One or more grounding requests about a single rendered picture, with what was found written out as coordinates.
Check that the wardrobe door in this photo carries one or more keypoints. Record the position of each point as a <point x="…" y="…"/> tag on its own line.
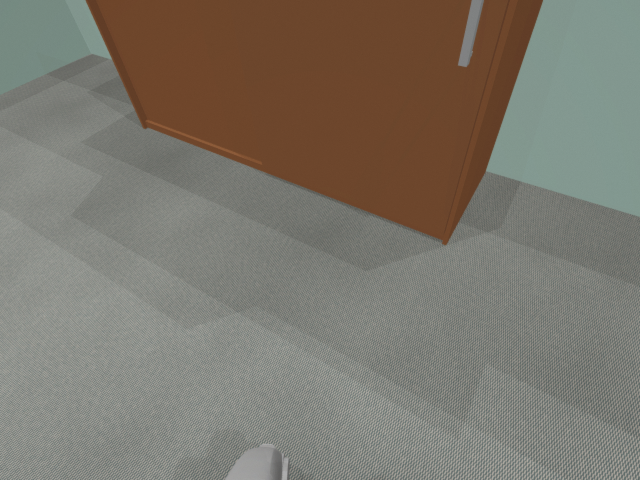
<point x="183" y="61"/>
<point x="364" y="99"/>

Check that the handle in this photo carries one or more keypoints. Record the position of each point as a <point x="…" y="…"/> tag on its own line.
<point x="470" y="32"/>

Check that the robot left thigh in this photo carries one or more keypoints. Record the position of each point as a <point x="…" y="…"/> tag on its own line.
<point x="261" y="463"/>

